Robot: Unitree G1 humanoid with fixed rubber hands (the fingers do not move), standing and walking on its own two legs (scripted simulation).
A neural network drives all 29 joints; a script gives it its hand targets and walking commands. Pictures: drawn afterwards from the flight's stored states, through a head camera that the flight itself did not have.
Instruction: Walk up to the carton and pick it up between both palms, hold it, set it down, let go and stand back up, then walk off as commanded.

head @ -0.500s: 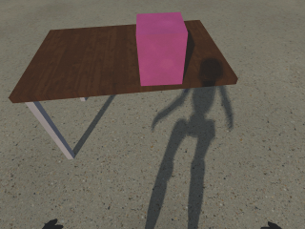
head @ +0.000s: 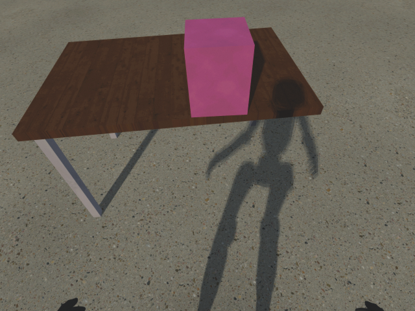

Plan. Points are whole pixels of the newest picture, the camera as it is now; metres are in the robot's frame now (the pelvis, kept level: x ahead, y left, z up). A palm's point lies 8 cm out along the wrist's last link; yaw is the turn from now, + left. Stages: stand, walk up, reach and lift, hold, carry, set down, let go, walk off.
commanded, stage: stand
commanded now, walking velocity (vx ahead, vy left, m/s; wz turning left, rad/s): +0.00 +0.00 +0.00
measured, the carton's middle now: (217, 68) +0.86 +0.03 +0.02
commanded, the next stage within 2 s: none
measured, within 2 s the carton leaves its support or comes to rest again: neither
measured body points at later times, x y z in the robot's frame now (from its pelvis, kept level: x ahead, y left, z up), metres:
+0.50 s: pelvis +0.00 +0.00 +0.00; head +0.01 -0.02 +0.45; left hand +0.09 +0.33 -0.10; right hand +0.12 -0.30 -0.11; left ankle +0.02 +0.14 -0.72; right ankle +0.05 -0.11 -0.72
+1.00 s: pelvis +0.00 +0.00 +0.00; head +0.01 -0.01 +0.45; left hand +0.10 +0.33 -0.10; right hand +0.12 -0.31 -0.10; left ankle +0.02 +0.14 -0.72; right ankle +0.05 -0.11 -0.72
